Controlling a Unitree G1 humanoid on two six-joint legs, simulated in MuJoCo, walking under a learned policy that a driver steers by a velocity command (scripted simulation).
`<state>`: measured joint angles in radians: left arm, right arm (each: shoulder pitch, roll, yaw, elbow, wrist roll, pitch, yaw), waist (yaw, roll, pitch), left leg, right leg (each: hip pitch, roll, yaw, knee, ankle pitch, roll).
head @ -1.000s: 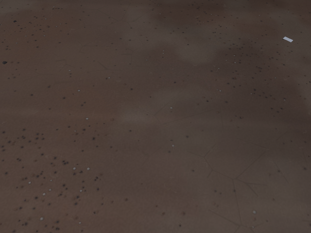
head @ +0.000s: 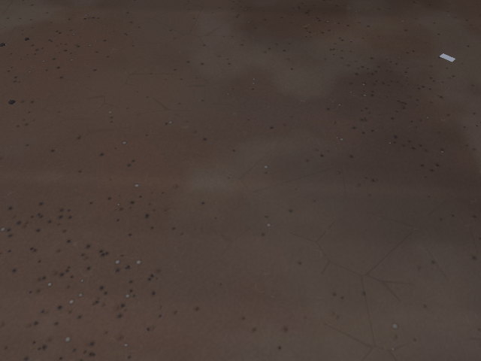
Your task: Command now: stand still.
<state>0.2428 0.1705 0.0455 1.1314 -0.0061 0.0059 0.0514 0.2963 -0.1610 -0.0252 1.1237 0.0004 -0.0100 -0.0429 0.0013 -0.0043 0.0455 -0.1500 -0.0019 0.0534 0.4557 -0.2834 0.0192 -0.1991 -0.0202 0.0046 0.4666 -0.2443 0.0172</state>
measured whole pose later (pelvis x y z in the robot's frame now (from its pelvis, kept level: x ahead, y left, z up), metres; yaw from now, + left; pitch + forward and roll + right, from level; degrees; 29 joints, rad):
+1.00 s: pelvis +0.29 -0.04 -0.02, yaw -1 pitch +2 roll -1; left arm 0.48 0.20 0.04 1.09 0.00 -0.07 0.02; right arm -0.05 -0.21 -0.04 0.88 0.00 -0.11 0.04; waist 0.06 0.02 0.05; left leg -0.52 0.00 0.06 0.51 0.00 0.10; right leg 0.05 0.00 -0.05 0.54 -0.48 0.00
